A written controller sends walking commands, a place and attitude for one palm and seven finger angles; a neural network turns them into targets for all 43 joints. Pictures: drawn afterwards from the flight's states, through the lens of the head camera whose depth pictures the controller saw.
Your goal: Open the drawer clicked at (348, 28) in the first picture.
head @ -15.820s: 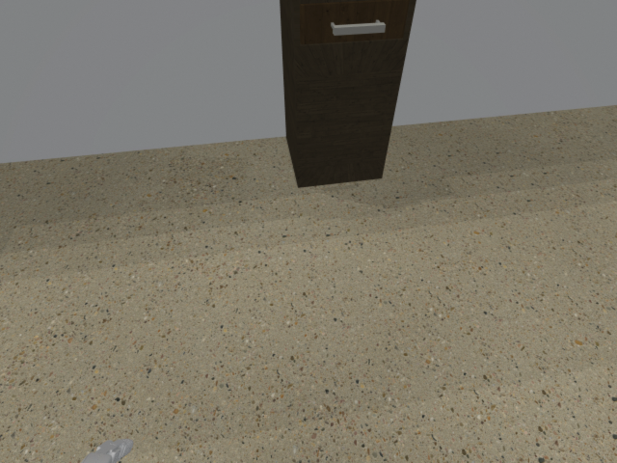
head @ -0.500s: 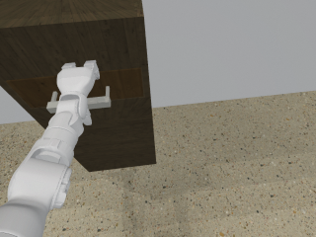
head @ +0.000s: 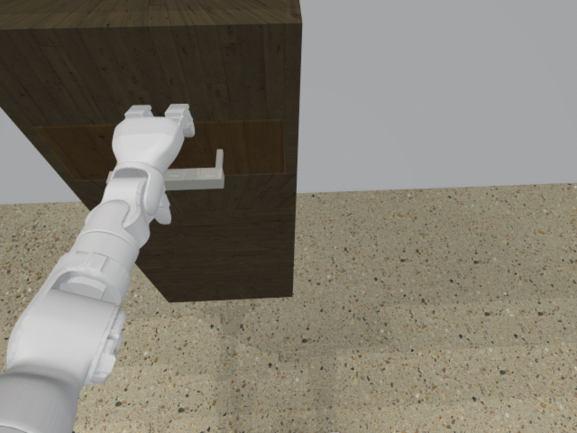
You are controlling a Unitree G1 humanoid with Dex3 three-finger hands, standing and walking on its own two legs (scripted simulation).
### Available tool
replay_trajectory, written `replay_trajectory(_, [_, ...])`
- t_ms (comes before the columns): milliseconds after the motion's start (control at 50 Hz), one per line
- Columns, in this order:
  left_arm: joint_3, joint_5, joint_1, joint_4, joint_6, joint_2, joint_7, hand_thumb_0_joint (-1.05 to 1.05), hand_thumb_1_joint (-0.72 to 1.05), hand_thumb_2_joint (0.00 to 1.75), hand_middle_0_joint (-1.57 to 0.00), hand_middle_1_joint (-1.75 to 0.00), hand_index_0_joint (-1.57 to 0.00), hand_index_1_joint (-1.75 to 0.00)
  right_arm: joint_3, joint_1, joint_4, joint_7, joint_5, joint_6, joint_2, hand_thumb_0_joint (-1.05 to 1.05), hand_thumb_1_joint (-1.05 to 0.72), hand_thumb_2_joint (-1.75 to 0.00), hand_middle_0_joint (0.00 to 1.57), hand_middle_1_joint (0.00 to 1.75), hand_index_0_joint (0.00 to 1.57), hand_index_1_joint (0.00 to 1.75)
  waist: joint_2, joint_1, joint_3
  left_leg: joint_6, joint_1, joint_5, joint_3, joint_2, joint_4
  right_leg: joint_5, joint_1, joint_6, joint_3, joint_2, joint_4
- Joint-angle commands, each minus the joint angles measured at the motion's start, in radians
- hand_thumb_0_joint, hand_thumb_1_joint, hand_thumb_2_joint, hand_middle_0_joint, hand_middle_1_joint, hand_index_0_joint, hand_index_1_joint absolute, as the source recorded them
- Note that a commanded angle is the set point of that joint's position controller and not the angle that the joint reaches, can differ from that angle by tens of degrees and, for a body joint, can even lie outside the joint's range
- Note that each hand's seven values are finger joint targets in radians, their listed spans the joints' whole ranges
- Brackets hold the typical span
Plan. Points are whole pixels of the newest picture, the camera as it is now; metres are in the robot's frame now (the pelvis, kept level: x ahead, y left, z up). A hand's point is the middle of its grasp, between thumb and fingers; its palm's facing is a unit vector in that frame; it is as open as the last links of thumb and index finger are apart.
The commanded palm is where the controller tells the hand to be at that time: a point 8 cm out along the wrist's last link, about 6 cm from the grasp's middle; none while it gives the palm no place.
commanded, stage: move the hooked fingers above the handle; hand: left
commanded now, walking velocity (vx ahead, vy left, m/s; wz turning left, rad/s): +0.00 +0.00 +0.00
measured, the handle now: (169, 168) +0.53 +0.19 +0.01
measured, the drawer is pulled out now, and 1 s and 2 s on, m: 0.00 0.00 0.00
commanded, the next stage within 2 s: lower the fingers behind the handle in 1.24 s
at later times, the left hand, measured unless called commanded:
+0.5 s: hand (155, 178) +0.46 +0.19 +0.06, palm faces +0.00 -0.02 -1.00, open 13.8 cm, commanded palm +0.45 +0.18 +0.13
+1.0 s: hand (164, 167) +0.48 +0.18 +0.06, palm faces +0.00 -0.02 -1.00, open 13.8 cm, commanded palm +0.47 +0.18 +0.13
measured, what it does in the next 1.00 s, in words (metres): stands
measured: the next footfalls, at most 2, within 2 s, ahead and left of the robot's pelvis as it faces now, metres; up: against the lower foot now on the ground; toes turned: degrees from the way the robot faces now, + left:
none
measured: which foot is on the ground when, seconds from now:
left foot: down 0.00-1.00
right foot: down 0.00-1.00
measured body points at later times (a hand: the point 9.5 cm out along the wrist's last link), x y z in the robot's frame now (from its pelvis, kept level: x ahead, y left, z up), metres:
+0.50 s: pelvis +0.00 +0.01 +0.01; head +0.07 +0.00 +0.45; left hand +0.46 +0.19 +0.12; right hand +0.06 -0.26 -0.13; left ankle -0.02 +0.08 -0.71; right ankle -0.02 -0.09 -0.71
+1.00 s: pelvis +0.00 +0.00 +0.01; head +0.08 -0.01 +0.45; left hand +0.48 +0.18 +0.12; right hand +0.03 -0.27 -0.13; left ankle -0.02 +0.08 -0.71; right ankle -0.02 -0.09 -0.71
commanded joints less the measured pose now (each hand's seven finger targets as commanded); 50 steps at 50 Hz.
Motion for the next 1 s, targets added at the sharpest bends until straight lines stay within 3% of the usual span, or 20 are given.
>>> replay_trajectory(0, [0.077,0.0,-0.475,-0.126,0.101,0.17,0.058,0.0,-0.5,0.3,-0.3,-1.2,-0.3,-1.2,-0.042,0.093,-0.059,0.016,0.0,0.011,-0.129,0.0,-0.9,-0.9,0.2,0.3,0.2,0.3,0.024,-0.025,-0.423,-0.024,0.343,0.571,0.018,0.057,-0.03,0.398,0.165,0.009,-0.006,-0.021,-0.047])
replay_trajectory(60, [0.069,-0.004,-0.471,-0.107,0.141,0.169,0.026,0.0,-0.5,0.3,-0.3,-1.2,-0.3,-1.2,-0.034,0.07,-0.073,0.014,0.004,0.032,-0.13,0.0,-0.9,-0.9,0.2,0.3,0.2,0.3,-0.053,-0.027,-0.386,-0.01,0.291,0.535,0.031,0.051,-0.05,0.444,0.241,0.014,0.007,-0.028,-0.068])
replay_trajectory(140, [0.109,0.001,-0.357,-0.126,0.141,0.221,-0.019,0.0,-0.5,0.3,-0.3,-1.2,-0.3,-1.2,-0.024,0.034,-0.115,0.0,0.008,0.051,-0.126,0.0,-0.9,-0.9,0.2,0.3,0.2,0.3,-0.099,0.013,-0.387,0.002,0.253,0.498,0.052,0.044,-0.075,0.504,0.35,0.019,0.023,-0.042,-0.076])
replay_trajectory(160, [0.123,0.001,-0.352,-0.146,0.128,0.238,-0.03,0.0,-0.5,0.3,-0.3,-1.2,-0.3,-1.2,-0.022,0.026,-0.121,-0.003,0.008,0.056,-0.126,0.0,-0.9,-0.9,0.2,0.3,0.2,0.3,-0.095,0.02,-0.396,0.001,0.256,0.517,0.048,0.046,-0.078,0.519,0.367,0.016,0.027,-0.045,-0.073])
replay_trajectory(180, [0.09,0.003,-0.319,-0.147,0.12,0.195,-0.04,0.0,-0.5,0.3,-0.3,-1.2,-0.3,-1.2,-0.022,0.021,-0.132,-0.004,0.011,0.058,-0.119,0.0,-0.9,-0.9,0.2,0.3,0.2,0.3,-0.088,0.021,-0.371,0.001,0.262,0.511,0.05,0.046,-0.083,0.497,0.348,0.016,0.021,-0.044,-0.076])
replay_trajectory(240, [0.075,0.005,-0.311,-0.201,0.084,0.175,-0.053,0.0,-0.5,0.3,-0.3,-1.2,-0.3,-1.2,-0.023,0.009,-0.146,-0.009,0.014,0.054,-0.115,0.0,-0.9,-0.9,0.2,0.3,0.2,0.3,-0.068,0.018,-0.324,0.001,0.293,0.482,0.045,0.054,-0.091,0.424,0.297,0.013,0.02,-0.041,-0.093])
replay_trajectory(260, [0.105,0.005,-0.308,-0.213,0.067,0.21,-0.052,0.0,-0.5,0.3,-0.3,-1.2,-0.3,-1.2,-0.023,0.007,-0.149,-0.013,0.013,0.053,-0.116,0.0,-0.9,-0.9,0.2,0.3,0.2,0.3,-0.077,0.022,-0.328,0.002,0.294,0.484,0.043,0.055,-0.091,0.419,0.305,0.011,0.021,-0.041,-0.095])
replay_trajectory(280, [0.073,0.003,-0.356,-0.258,0.049,0.184,-0.05,0.0,-0.5,0.3,-0.3,-1.2,-0.3,-1.2,-0.024,0.01,-0.15,-0.014,0.011,0.05,-0.114,0.0,-0.9,-0.9,0.2,0.3,0.2,0.3,-0.057,0.01,-0.343,0.002,0.309,0.477,0.042,0.054,-0.09,0.417,0.297,0.013,0.025,-0.042,-0.094])
replay_trajectory(300, [0.116,0.009,-0.343,-0.27,0.034,0.227,-0.042,0.0,-0.5,0.3,-0.3,-1.2,-0.3,-1.2,-0.028,0.012,-0.15,-0.016,0.012,0.046,-0.111,0.0,-0.9,-0.9,0.2,0.3,0.2,0.3,-0.035,0.022,-0.348,0.0,0.321,0.478,0.039,0.056,-0.09,0.397,0.288,0.009,0.024,-0.041,-0.091])
replay_trajectory(380, [0.057,0.01,-0.448,-0.39,-0.013,0.149,-0.001,0.0,-0.5,0.3,-0.3,-1.2,-0.3,-1.2,-0.047,0.024,-0.124,-0.007,0.006,0.025,-0.101,0.0,-0.9,-0.9,0.2,0.3,0.2,0.3,0.053,-0.005,-0.413,-0.024,0.458,0.595,0.002,0.073,-0.058,0.348,0.177,0.007,0.007,-0.032,-0.073])
replay_trajectory(460, [0.016,-0.002,-0.508,-0.355,0.013,0.09,0.035,0.0,-0.5,0.3,-0.3,-1.2,-0.3,-1.2,-0.052,0.031,-0.089,0.006,0.0,0.019,-0.103,0.0,-0.9,-0.9,0.2,0.3,0.2,0.3,0.049,-0.03,-0.403,-0.043,0.482,0.611,-0.013,0.074,-0.046,0.313,0.119,0.006,-0.012,-0.024,-0.069])
replay_trajectory(480, [0.051,0.003,-0.488,-0.319,0.029,0.126,0.043,0.0,-0.5,0.3,-0.3,-1.2,-0.3,-1.2,-0.054,0.034,-0.078,0.008,0.002,0.02,-0.108,0.0,-0.9,-0.9,0.2,0.3,0.2,0.3,0.037,-0.02,-0.402,-0.047,0.477,0.608,-0.019,0.076,-0.049,0.307,0.119,0.005,-0.013,-0.024,-0.066])
replay_trajectory(580, [0.034,-0.008,-0.454,-0.154,0.127,0.112,0.031,0.0,-0.5,0.3,-0.3,-1.2,-0.3,-1.2,-0.034,0.017,-0.075,0.011,0.008,0.036,-0.118,0.0,-0.9,-0.9,0.2,0.3,0.2,0.3,-0.047,-0.017,-0.338,-0.024,0.346,0.454,0.013,0.055,-0.084,0.309,0.193,0.004,-0.007,-0.028,-0.084])
replay_trajectory(620, [0.059,-0.003,-0.403,-0.101,0.156,0.151,0.01,0.0,-0.5,0.3,-0.3,-1.2,-0.3,-1.2,-0.025,0.007,-0.088,0.003,0.011,0.045,-0.123,0.0,-0.9,-0.9,0.2,0.3,0.2,0.3,-0.081,-0.001,-0.328,-0.013,0.29,0.417,0.029,0.047,-0.096,0.334,0.251,0.006,0.005,-0.035,-0.09])
replay_trajectory(660, [0.065,-0.005,-0.411,-0.109,0.153,0.167,-0.018,0.0,-0.5,0.3,-0.3,-1.2,-0.3,-1.2,-0.022,0.002,-0.102,-0.004,0.013,0.046,-0.125,0.0,-0.9,-0.9,0.2,0.3,0.2,0.3,-0.098,0.0,-0.336,-0.006,0.27,0.401,0.038,0.046,-0.102,0.363,0.298,0.009,0.017,-0.043,-0.098])
replay_trajectory(680, [0.075,-0.005,-0.384,-0.113,0.145,0.183,-0.031,0.0,-0.5,0.3,-0.3,-1.2,-0.3,-1.2,-0.019,0.004,-0.115,-0.008,0.013,0.046,-0.124,0.0,-0.9,-0.9,0.2,0.3,0.2,0.3,-0.083,0.014,-0.355,-0.002,0.26,0.398,0.045,0.043,-0.103,0.383,0.326,0.01,0.023,-0.045,-0.095])
replay_trajectory(740, [0.047,-0.001,-0.413,-0.166,0.1,0.167,-0.058,0.0,-0.5,0.3,-0.3,-1.2,-0.3,-1.2,-0.02,0.006,-0.129,-0.022,0.017,0.042,-0.121,0.0,-0.9,-0.9,0.2,0.3,0.2,0.3,-0.083,-0.007,-0.329,0.002,0.26,0.368,0.048,0.048,-0.105,0.365,0.305,0.015,0.029,-0.048,-0.105])
replay_trajectory(760, [0.083,0.001,-0.404,-0.183,0.075,0.2,-0.058,0.0,-0.5,0.3,-0.3,-1.2,-0.3,-1.2,-0.023,0.009,-0.131,-0.025,0.014,0.037,-0.12,0.0,-0.9,-0.9,0.2,0.3,0.2,0.3,-0.081,0.004,-0.341,0.003,0.263,0.382,0.046,0.048,-0.102,0.371,0.318,0.012,0.03,-0.048,-0.104])
replay_trajectory(860, [0.121,0.019,-0.463,-0.295,-0.003,0.245,-0.007,0.0,-0.5,0.3,-0.3,-1.2,-0.3,-1.2,-0.032,0.032,-0.121,-0.027,0.006,0.016,-0.112,0.0,-0.9,-0.9,0.2,0.3,0.2,0.3,0.006,0.005,-0.398,-0.007,0.328,0.457,0.03,0.055,-0.081,0.356,0.26,0.004,0.025,-0.037,-0.08])
replay_trajectory(980, [0.134,0.025,-0.465,-0.202,0.069,0.256,0.057,0.0,-0.5,0.3,-0.3,-1.2,-0.3,-1.2,-0.035,0.047,-0.091,-0.015,0.007,0.011,-0.117,0.0,-0.9,-0.9,0.2,0.3,0.2,0.3,0.005,-0.008,-0.404,-0.01,0.304,0.458,0.041,0.051,-0.073,0.368,0.252,0.009,0.02,-0.033,-0.075])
